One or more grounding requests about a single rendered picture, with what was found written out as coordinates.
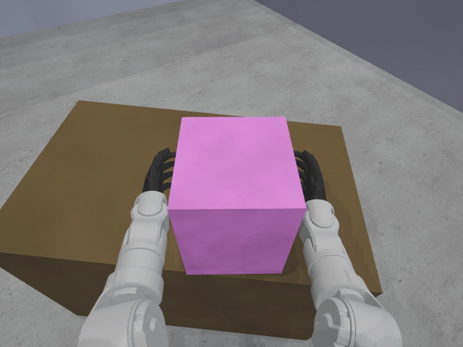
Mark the robot left upper arm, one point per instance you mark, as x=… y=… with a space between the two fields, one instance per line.
x=135 y=323

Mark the robot right upper arm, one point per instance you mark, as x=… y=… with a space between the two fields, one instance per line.
x=344 y=322

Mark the robot right hand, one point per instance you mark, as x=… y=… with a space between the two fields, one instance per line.
x=312 y=186

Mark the robot left hand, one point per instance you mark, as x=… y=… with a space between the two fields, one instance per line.
x=155 y=176

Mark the right robot forearm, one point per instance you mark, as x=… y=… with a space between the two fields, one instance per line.
x=327 y=261

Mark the left robot forearm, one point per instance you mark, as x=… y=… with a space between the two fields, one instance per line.
x=138 y=272

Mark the carton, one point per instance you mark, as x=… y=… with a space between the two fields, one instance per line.
x=236 y=201

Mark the pedestal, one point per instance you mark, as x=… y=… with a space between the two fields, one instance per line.
x=62 y=228

